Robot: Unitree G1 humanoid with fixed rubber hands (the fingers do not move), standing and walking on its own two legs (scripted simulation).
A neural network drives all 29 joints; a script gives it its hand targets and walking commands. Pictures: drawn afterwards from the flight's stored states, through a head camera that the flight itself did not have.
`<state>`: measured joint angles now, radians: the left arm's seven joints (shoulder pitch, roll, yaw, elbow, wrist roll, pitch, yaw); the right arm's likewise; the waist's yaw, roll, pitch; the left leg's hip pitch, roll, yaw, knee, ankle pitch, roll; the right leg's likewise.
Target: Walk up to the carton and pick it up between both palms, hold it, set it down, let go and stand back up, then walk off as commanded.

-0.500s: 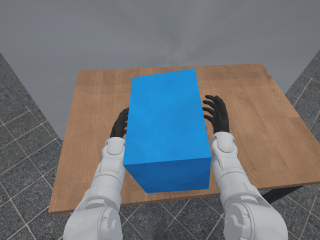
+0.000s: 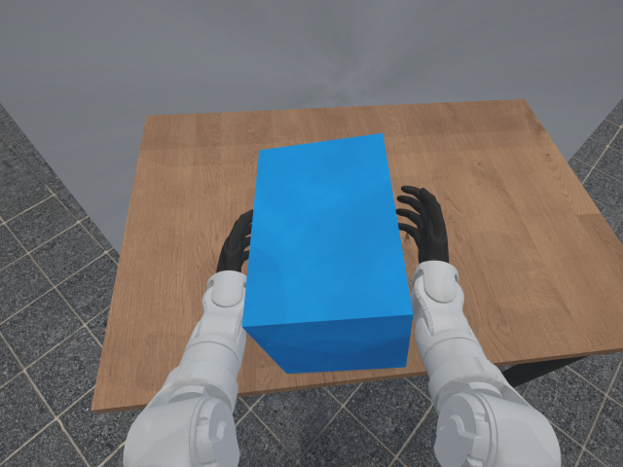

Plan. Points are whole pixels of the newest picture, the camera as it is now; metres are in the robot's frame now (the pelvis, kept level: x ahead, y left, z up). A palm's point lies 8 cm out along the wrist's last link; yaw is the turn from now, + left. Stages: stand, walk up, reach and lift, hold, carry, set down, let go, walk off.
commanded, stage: set down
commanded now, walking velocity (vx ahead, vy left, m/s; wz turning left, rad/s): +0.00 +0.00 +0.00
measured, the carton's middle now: (332, 258) +0.40 -0.01 -0.02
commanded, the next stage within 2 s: none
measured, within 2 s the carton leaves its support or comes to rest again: neither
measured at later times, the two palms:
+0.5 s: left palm (235, 274) +0.38 +0.13 -0.02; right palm (426, 259) +0.39 -0.13 +0.02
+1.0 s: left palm (235, 275) +0.38 +0.13 -0.03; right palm (426, 262) +0.38 -0.13 +0.01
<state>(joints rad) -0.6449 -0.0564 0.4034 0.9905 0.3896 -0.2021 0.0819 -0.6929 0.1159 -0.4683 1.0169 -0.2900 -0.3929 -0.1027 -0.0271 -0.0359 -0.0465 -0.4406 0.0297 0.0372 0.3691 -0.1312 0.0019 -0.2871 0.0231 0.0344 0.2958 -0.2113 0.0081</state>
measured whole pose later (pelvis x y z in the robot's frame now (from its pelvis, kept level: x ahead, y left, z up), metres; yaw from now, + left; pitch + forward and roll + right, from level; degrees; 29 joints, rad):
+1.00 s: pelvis -0.01 +0.00 +0.00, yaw +0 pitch +17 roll -1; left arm -0.66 -0.06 0.46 1.06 0.43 -0.33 0.09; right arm -0.70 0.13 -0.57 1.05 -0.39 -0.48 -0.09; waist -0.03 -0.04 -0.08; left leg -0.56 0.03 0.04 0.37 -0.11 0.00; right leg -0.42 0.02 0.03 0.34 -0.21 0.01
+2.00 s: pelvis -0.02 +0.00 -0.02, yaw +0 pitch +24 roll -1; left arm -0.76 -0.01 0.55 1.19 0.31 -0.38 0.13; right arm -0.75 0.09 -0.44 1.21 -0.28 -0.47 -0.15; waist -0.03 -0.03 -0.16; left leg -0.74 0.03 0.04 0.44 -0.10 0.00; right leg -0.64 0.02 0.03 0.48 -0.24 0.01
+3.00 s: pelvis -0.05 +0.01 -0.02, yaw +0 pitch +17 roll -2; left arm -0.95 0.15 0.16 1.31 -0.11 -0.12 0.14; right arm -0.93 -0.13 -0.07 1.28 0.17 -0.11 -0.11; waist -0.03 0.00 -0.26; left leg -0.69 0.03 0.04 0.53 -0.13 0.01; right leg -0.57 0.02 0.03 0.52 -0.24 0.02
